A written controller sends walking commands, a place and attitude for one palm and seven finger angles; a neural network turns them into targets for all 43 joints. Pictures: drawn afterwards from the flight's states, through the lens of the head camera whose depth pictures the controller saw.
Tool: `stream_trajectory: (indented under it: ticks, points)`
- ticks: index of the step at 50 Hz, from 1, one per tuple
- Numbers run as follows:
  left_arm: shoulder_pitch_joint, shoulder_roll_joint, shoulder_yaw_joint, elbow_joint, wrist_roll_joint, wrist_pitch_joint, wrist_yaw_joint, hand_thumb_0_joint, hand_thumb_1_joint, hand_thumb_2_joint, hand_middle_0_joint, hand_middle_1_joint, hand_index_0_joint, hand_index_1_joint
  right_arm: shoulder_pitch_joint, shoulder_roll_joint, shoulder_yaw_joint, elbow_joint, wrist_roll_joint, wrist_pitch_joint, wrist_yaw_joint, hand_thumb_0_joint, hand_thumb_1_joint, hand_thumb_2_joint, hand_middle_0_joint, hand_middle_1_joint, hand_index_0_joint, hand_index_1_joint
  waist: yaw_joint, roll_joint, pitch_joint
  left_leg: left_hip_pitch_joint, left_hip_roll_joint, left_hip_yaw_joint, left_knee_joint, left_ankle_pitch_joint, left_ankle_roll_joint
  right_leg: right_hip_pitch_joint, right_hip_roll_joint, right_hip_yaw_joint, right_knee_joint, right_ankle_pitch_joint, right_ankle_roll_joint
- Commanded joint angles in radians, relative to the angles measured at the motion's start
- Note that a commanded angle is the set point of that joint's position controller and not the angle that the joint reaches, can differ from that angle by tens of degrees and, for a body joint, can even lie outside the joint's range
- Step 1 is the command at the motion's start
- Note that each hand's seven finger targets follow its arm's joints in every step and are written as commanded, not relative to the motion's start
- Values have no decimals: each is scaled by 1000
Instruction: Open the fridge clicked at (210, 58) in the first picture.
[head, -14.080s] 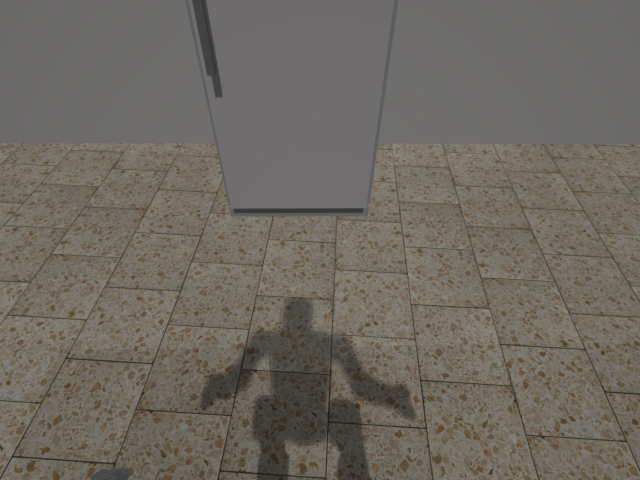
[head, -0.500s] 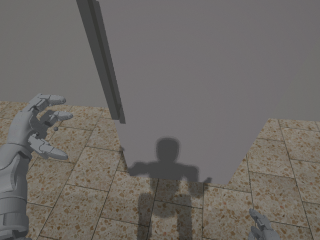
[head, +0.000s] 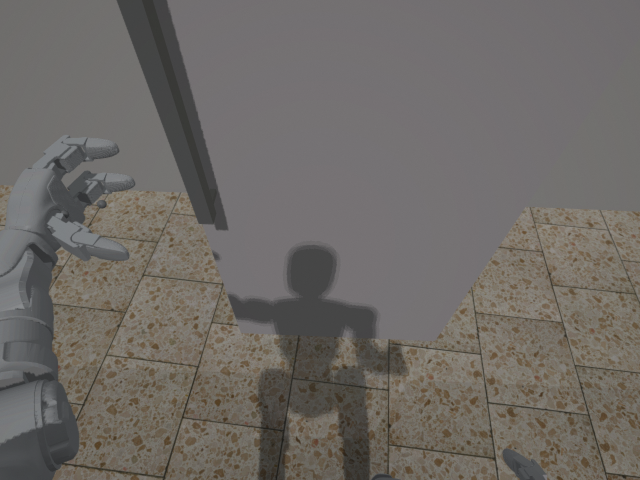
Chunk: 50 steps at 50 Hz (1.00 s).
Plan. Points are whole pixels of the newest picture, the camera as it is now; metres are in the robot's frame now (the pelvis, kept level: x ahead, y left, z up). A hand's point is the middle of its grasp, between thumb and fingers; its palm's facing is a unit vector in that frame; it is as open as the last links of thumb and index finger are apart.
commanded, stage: move the hooked fingers beside the handle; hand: left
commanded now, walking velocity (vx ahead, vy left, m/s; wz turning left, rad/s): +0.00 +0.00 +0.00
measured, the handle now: (176, 98) +0.54 +0.20 +0.17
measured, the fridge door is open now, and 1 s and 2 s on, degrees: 0 0 0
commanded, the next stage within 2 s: feel for the door with the fingertips in 1.38 s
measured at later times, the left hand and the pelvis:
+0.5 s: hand (130, 167) +0.47 +0.25 +0.12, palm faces -0.04 -1.00 -0.01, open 14.0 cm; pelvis +0.01 +0.01 +0.00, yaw +0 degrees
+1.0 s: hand (126, 167) +0.47 +0.26 +0.12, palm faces -0.04 -1.00 +0.00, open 14.0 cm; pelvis +0.02 +0.01 -0.01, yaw -1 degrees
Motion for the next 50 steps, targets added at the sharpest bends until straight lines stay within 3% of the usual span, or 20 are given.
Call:
stream_trajectory:
  ticks: [1, 7, 10, 12, 15, 18, 19, 20, 23, 26, 28, 29, 33, 36, 37, 41, 42, 47, 48, 50]
  points:
    - [-421, 342, 74, -177, -29, -88, -11, 0, -500, 300, -300, -1200, -300, -1200, 54, -160, -72, -99, 0, -18, -7, 0, -900, -900, 200, 300, 200, 300, -2, 52, -353, 2, -22, -38, -90, 275, 15, 285, 14, 76, -32, 246, -5]
    - [-474, 343, 56, -151, -21, -93, -24, 0, -500, 300, -300, -1200, -300, -1200, 82, -162, -75, -93, 0, 11, -1, 0, -900, -900, 200, 300, 200, 300, -12, 90, -366, 15, -20, -47, -85, 298, 12, 240, 20, 65, -25, 251, -6]
    - [-488, 304, 28, -148, -17, -96, -14, 0, -500, 300, -300, -1200, -300, -1200, 95, -159, -79, -89, -2, 19, 2, 0, -900, -900, 200, 300, 200, 300, -23, 97, -368, 41, -16, -54, -82, 318, 8, 202, 23, 56, -26, 241, -7]
    - [-512, 315, 36, -168, -16, -100, -4, 0, -500, 300, -300, -1200, -300, -1200, 106, -159, -80, -84, -6, 27, 4, 0, -900, -900, 200, 300, 200, 300, -19, 110, -405, 75, -11, -66, -78, 376, 2, 201, 26, 51, -19, 264, -10]
    - [-543, 301, 23, -94, -2, -88, 18, 0, -500, 300, -300, -1200, -300, -1200, 117, -162, -78, -69, -7, 39, 4, 0, -900, -900, 200, 300, 200, 300, -40, 64, -344, 32, -8, -67, -82, 312, 4, 162, 25, 45, -27, 217, -5]
    - [-614, 308, 8, -67, 23, -98, 42, 0, -500, 300, -300, -1200, -300, -1200, 127, -162, -74, -64, -11, 49, 5, 0, -900, -900, 200, 300, 200, 300, -50, 105, -347, 35, -8, -72, -80, 302, 1, 137, 24, 45, -21, 194, -7]
    - [-635, 324, 20, -59, 29, -104, 51, 0, -500, 300, -300, -1200, -300, -1200, 134, -163, -74, -60, -15, 52, 6, 0, -900, -900, 200, 300, 200, 300, -55, 85, -356, 30, -7, -73, -74, 299, 3, 142, 25, 48, -19, 198, -5]
    - [-626, 357, 45, -50, 37, -113, 58, 0, -500, 300, -300, -1200, -300, -1200, 139, -165, -76, -61, -15, 57, 6, 0, -900, -900, 200, 300, 200, 300, -45, 82, -378, 23, -9, -73, -69, 314, 3, 160, 24, 51, -11, 213, -6]
    - [-665, 357, 41, -51, 41, -133, 57, 0, -500, 300, -300, -1200, -300, -1200, 152, -161, -75, -59, -19, 68, 11, 0, -900, -900, 200, 300, 200, 300, -52, 102, -432, 52, -5, -72, -52, 397, -3, 174, 28, 54, 1, 274, -3]
    - [-649, 346, 39, -11, 40, -138, 55, 0, -500, 300, -300, -1200, -300, -1200, 163, -161, -75, -63, -22, 83, 15, 0, -900, -900, 200, 300, 200, 300, -53, 85, -424, 44, -1, -71, -43, 433, 0, 170, 31, 50, 8, 293, -5]
    - [-651, 404, 78, 32, 47, -129, 51, 0, -500, 300, -300, -1200, -300, -1200, 171, -170, -74, -58, -20, 94, 16, 0, -900, -900, 200, 300, 200, 300, -51, 70, -416, 4, -3, -68, -44, 393, 2, 183, 31, 56, 5, 292, -1]
    - [-643, 397, 64, 61, 51, -120, 47, 0, -500, 300, -300, -1200, -300, -1200, 169, -169, -71, -62, -18, 100, 17, 0, -900, -900, 200, 300, 200, 300, -59, 56, -394, -24, -6, -59, -44, 362, 10, 183, 30, 59, 2, 291, 1]
    - [-590, 426, 92, 9, 49, -133, 27, 0, -500, 300, -300, -1200, -300, -1200, 177, -169, -77, -85, -21, 119, 22, 0, -900, -900, 200, 300, 200, 300, -31, 103, -457, 2, -7, -58, -35, 435, 5, 212, 31, 61, 18, 337, -4]
    - [-605, 340, 36, -43, 18, -142, 9, 0, -500, 300, -300, -1200, -300, -1200, 173, -163, -82, -91, -20, 126, 27, 0, -900, -900, 200, 300, 200, 300, -50, 97, -443, 33, 0, -62, -33, 457, 5, 185, 38, 51, 13, 331, -6]
    - [-584, 358, 59, -53, 13, -139, 6, 0, -500, 300, -300, -1200, -300, -1200, 176, -166, -86, -89, -19, 129, 28, 0, -900, -900, 200, 300, 200, 300, -39, 99, -460, 44, 1, -63, -32, 458, 4, 183, 38, 54, 10, 324, -4]
    - [-630, 328, 31, -56, 10, -125, 15, 0, -500, 300, -300, -1200, -300, -1200, 170, -163, -83, -78, -18, 132, 22, 0, -900, -900, 200, 300, 200, 300, -62, 115, -396, 26, -3, -59, -41, 391, 10, 147, 37, 50, -2, 281, -6]
    - [-643, 375, 64, -74, 19, -128, 23, 0, -500, 300, -300, -1200, -300, -1200, 177, -166, -87, -71, -20, 133, 21, 0, -900, -900, 200, 300, 200, 300, -56, 103, -434, 37, -2, -66, -39, 401, 8, 163, 37, 51, 2, 289, -4]
    - [-636, 362, 48, -91, 28, -143, 39, 0, -500, 300, -300, -1200, -300, -1200, 162, -154, -80, -76, -19, 132, 21, 0, -900, -900, 200, 300, 200, 300, -51, 152, -449, 59, -4, -69, -37, 434, 1, 168, 37, 51, 6, 301, -7]
    - [-645, 339, 30, -87, 26, -142, 38, 0, -500, 300, -300, -1200, -300, -1200, 161, -154, -80, -72, -19, 130, 22, 0, -900, -900, 200, 300, 200, 300, -60, 149, -442, 68, -1, -69, -36, 423, 0, 153, 38, 50, 1, 291, -5]
    - [-614, 369, 54, -29, 28, -129, 38, 0, -500, 300, -300, -1200, -300, -1200, 158, -161, -76, -72, -18, 132, 21, 0, -900, -900, 200, 300, 200, 300, -54, 104, -401, 9, -5, -64, -41, 367, 7, 169, 36, 52, 0, 278, -5]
